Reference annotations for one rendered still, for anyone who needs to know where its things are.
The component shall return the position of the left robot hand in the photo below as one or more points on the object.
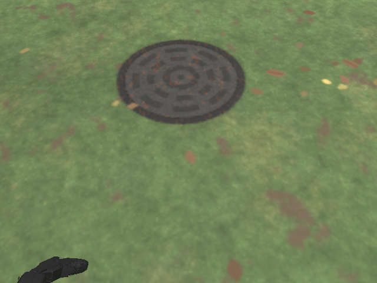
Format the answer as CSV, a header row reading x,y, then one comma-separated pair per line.
x,y
53,269

